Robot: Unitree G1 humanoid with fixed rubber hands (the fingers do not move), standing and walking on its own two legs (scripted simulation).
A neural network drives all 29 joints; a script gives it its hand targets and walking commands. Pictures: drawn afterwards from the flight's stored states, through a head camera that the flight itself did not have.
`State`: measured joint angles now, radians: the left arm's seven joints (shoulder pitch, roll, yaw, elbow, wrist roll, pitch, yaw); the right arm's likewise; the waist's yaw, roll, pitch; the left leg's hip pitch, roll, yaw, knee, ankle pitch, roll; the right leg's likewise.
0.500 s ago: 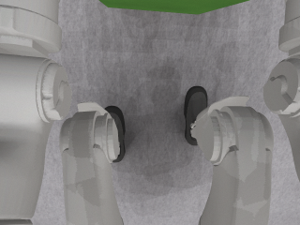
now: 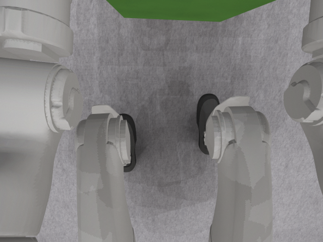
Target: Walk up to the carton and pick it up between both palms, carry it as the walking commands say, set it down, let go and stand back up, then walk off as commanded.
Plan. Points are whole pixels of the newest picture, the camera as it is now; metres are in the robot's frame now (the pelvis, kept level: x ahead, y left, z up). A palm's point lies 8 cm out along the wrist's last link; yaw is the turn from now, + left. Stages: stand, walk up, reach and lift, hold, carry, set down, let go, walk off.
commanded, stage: reach and lift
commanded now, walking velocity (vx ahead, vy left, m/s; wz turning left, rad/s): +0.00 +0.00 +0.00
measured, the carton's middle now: out of the picture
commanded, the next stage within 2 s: none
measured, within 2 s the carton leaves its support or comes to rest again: neither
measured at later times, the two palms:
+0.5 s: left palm out of the picture +0.59 +0.10 -0.04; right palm out of the picture +0.57 -0.22 -0.04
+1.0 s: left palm out of the picture +0.56 +0.11 +0.02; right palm out of the picture +0.55 -0.21 +0.03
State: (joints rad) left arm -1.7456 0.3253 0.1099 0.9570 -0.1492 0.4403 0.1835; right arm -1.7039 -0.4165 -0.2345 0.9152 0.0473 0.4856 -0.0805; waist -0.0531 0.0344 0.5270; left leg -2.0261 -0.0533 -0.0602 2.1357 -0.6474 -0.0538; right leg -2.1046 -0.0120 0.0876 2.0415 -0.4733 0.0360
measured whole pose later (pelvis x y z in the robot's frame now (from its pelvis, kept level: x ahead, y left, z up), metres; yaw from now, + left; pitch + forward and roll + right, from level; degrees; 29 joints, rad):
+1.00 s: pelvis -0.03 +0.00 +0.08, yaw +0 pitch +23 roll +0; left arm -1.62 0.25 0.25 0.86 -0.02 0.53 0.16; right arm -1.64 -0.38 -0.23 0.88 -0.01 0.58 -0.08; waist -0.05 0.03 0.53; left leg -1.72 -0.05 -0.06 1.84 -0.52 -0.05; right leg -1.77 0.02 0.10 1.75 -0.38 0.07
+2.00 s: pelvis -0.04 +0.01 +0.19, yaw +1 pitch +11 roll +0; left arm -1.36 0.17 0.25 0.80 0.01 0.53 0.15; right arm -1.38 -0.29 -0.23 0.83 -0.02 0.57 -0.08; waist -0.05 0.02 0.52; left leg -1.24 -0.05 -0.06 1.47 -0.43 -0.04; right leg -1.28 0.02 0.12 1.38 -0.31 0.07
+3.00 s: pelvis -0.03 +0.00 +0.30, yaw +1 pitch +1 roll +1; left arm -1.04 0.09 0.25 0.74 0.02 0.48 0.15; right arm -1.09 -0.19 -0.23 0.76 -0.03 0.53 -0.09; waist -0.05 0.01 0.48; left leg -0.69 -0.05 -0.06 0.94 -0.27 -0.03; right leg -0.73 -0.01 0.13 0.87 -0.16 0.07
